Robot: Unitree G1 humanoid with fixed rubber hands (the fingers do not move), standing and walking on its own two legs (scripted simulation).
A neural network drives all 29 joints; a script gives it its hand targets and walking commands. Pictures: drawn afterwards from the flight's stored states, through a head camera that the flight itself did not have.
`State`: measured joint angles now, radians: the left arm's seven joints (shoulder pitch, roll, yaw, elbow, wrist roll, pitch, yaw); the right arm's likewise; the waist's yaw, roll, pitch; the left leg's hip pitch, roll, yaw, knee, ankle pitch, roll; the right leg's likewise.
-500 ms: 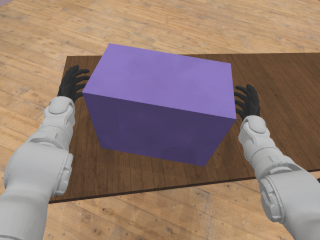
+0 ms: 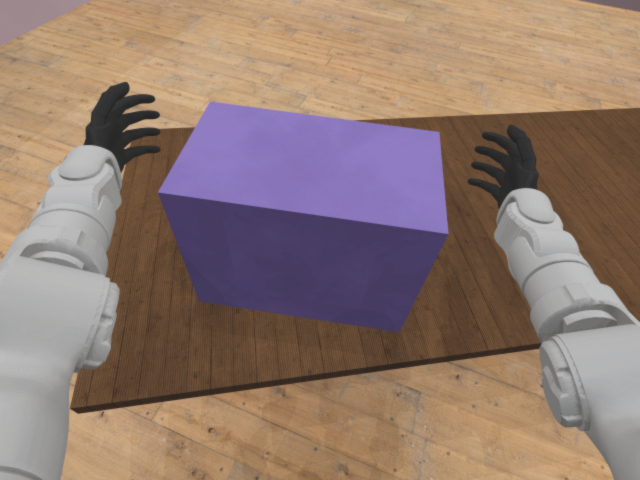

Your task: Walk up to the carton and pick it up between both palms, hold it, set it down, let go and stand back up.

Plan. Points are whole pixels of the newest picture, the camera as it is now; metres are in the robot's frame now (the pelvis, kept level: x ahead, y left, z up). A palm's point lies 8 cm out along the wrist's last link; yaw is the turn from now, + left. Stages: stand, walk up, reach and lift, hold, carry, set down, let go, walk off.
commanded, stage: set down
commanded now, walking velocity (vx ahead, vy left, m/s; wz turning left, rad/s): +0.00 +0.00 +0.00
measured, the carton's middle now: (309, 223) +0.46 -0.02 +0.04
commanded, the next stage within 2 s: none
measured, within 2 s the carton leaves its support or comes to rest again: neither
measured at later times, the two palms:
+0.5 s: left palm (56, 125) +0.46 +0.24 +0.21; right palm (532, 175) +0.39 -0.26 +0.18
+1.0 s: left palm (58, 198) +0.41 +0.25 +0.16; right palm (519, 239) +0.34 -0.24 +0.13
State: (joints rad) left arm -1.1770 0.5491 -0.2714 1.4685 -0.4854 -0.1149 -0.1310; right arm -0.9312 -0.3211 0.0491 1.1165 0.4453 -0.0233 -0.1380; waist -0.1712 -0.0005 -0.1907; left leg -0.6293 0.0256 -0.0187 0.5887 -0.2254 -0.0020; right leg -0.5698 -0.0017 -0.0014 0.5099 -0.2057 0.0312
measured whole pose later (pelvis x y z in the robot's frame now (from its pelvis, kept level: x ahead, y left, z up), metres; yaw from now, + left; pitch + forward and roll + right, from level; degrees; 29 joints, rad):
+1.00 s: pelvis +0.00 +0.00 +0.02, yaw -1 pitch -2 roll -1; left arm -0.74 0.56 -0.02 0.88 -0.34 0.22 -0.16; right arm -0.49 -0.28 0.00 0.60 0.39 0.21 -0.21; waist -0.09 -0.05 -0.01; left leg -0.20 0.03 0.01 0.45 -0.21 0.00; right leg -0.14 0.00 0.02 0.35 -0.17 0.03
